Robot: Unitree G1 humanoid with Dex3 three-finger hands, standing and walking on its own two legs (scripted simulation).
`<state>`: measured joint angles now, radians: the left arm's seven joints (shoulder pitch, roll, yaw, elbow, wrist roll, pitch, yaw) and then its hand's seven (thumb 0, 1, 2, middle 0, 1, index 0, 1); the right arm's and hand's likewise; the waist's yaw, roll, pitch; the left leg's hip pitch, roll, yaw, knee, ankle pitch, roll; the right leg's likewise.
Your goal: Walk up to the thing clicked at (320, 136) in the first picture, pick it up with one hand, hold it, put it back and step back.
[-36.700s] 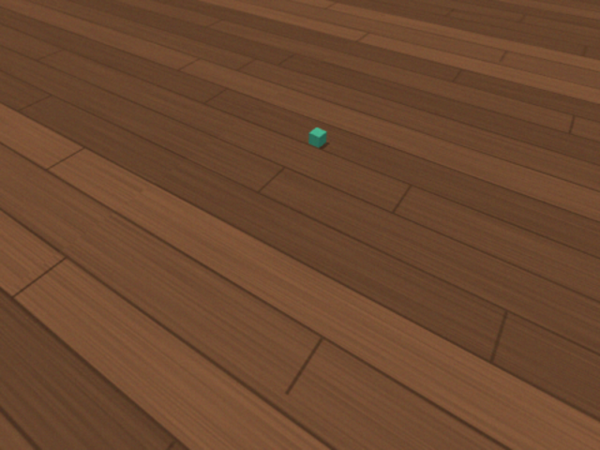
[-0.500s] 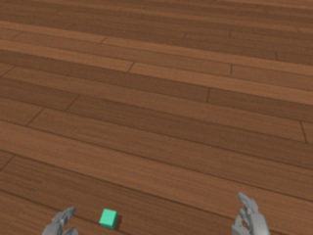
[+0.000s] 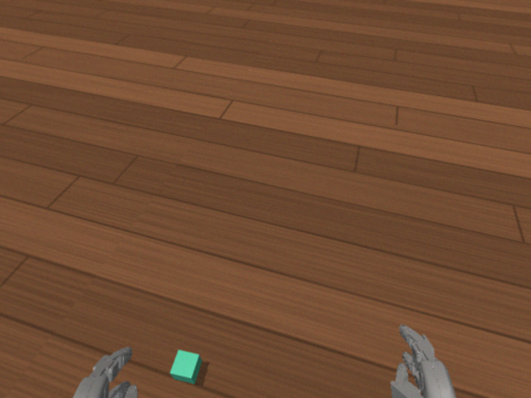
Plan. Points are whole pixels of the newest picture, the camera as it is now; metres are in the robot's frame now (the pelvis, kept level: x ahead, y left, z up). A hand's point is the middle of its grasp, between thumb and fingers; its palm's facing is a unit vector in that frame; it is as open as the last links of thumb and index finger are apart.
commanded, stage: home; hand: left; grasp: from above
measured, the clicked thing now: (186, 366) +0.39 +0.23 -0.68
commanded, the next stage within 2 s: stand in 1.42 s
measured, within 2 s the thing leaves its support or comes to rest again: neither
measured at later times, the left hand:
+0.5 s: hand out of the picture +0.15 +0.18 -0.05, palm faces +0.04 -0.98 -0.20, open 7.4 cm
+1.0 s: hand out of the picture +0.16 +0.17 -0.05, palm faces +0.05 -0.98 -0.20, open 7.4 cm
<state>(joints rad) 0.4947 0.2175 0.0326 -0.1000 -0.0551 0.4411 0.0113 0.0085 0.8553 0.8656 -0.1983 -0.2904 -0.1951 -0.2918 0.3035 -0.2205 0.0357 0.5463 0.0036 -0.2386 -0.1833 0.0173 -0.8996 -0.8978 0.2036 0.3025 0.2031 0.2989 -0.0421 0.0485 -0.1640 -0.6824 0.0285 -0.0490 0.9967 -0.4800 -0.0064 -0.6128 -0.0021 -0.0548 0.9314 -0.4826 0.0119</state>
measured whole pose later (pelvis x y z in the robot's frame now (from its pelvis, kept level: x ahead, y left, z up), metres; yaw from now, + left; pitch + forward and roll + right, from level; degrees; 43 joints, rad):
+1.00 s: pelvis +0.00 +0.00 +0.00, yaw +0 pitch +10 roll -2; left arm 0.50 0.22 0.03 -0.12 -0.06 0.44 0.02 0.01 0.90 0.89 -0.20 -0.30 -0.20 -0.30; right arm 0.30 -0.22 0.03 0.55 0.01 -0.24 -0.19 0.02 -0.90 -0.90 0.20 0.30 0.20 0.30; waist -0.04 0.05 -0.17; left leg -0.70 0.03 -0.05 1.01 -0.48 -0.01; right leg -0.64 0.00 -0.06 0.95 -0.49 0.00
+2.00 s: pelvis -0.01 +0.01 +0.05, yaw +0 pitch -2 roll -1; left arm 0.24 0.28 0.04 0.93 0.04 0.01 0.03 0.01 0.90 0.89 -0.21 -0.30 -0.20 -0.30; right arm 0.19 -0.29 -0.04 1.00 -0.04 0.00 -0.02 0.01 -0.91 -0.90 0.20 0.30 0.20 0.30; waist 0.02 0.00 0.04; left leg -0.26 -0.01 -0.01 0.59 -0.29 0.01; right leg -0.21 -0.03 -0.02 0.56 -0.30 0.03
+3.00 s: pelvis +0.00 +0.00 +0.07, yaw +0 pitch -3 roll +0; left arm 0.12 0.31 0.02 1.15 0.02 -0.01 0.01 0.00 0.90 0.89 -0.21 -0.30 -0.20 -0.30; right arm 0.11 -0.32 -0.01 1.15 -0.02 0.00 -0.01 0.01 -0.91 -0.90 0.20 0.30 0.20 0.30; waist 0.00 0.01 0.06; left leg -0.11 0.00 -0.01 0.33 -0.17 0.00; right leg -0.07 -0.02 -0.02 0.31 -0.19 0.02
